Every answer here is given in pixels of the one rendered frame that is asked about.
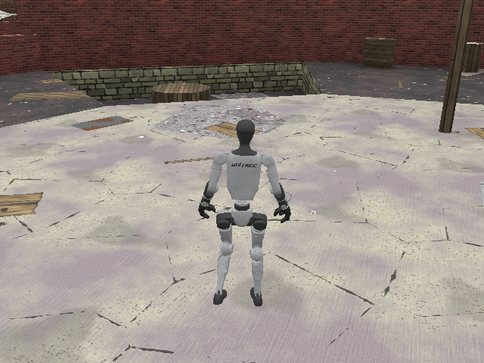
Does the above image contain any robot left upper arm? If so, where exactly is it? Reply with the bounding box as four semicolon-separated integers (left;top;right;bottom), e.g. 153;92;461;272
207;151;229;193

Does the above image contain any right robot hand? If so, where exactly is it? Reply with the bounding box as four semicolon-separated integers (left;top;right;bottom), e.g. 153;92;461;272
274;207;291;223

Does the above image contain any left robot foot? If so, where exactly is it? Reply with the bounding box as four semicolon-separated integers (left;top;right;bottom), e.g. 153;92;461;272
213;290;227;305

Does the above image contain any right robot forearm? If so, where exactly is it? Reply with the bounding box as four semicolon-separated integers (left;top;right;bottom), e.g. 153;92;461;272
274;183;289;210

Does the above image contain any left robot hand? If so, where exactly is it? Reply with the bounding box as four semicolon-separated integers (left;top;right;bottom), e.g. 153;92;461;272
198;204;216;219

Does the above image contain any robot right upper arm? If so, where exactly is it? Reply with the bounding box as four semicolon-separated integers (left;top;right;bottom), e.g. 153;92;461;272
260;153;282;195

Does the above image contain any left robot forearm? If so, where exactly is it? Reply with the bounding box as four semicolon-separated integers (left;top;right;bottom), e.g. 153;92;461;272
200;181;214;207

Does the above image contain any humanoid robot torso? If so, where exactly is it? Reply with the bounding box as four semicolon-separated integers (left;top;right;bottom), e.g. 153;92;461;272
226;148;262;227

